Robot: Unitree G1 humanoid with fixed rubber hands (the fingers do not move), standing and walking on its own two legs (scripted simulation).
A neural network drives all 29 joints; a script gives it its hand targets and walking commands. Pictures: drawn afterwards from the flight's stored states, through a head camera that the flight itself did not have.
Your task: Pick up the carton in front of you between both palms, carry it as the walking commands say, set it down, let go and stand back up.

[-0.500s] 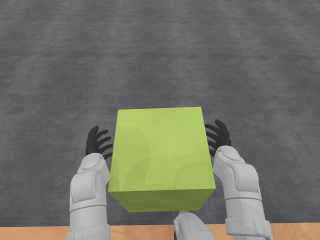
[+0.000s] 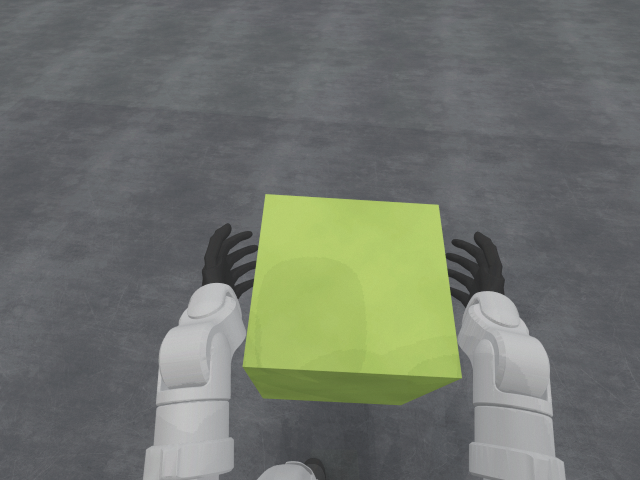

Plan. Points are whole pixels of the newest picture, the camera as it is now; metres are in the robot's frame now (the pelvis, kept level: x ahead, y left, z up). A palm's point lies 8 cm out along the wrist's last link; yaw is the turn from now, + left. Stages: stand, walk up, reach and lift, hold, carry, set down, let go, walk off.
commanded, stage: carry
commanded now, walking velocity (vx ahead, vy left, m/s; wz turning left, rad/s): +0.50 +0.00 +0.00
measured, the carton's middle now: (341, 312) +0.32 +0.03 +0.00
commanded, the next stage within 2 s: none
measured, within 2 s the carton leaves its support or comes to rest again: neither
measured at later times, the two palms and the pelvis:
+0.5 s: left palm (283, 135) +0.68 +0.15 +0.03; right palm (444, 128) +0.71 -0.15 +0.03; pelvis +0.39 -0.03 -0.02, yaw +5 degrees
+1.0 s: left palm (292, 54) +0.94 +0.17 +0.06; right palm (426, 56) +0.94 -0.13 +0.07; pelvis +0.73 +0.03 -0.01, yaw +0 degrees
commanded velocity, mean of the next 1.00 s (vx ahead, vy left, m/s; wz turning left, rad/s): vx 0.50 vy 0.00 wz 0.00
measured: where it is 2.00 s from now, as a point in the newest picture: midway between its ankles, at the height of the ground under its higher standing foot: (349, 198)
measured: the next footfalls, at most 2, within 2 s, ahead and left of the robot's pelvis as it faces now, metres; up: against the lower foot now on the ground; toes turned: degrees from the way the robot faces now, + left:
right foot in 0.36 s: +0.46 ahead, -0.11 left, +0.00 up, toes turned +2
left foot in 0.74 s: +0.69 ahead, +0.11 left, +0.00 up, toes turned +10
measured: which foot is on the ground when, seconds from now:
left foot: down 0.00-0.38, up 0.40-0.72, down 0.74-1.00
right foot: down 0.00-0.00, up 0.02-0.34, down 0.36-0.76, up 0.78-1.00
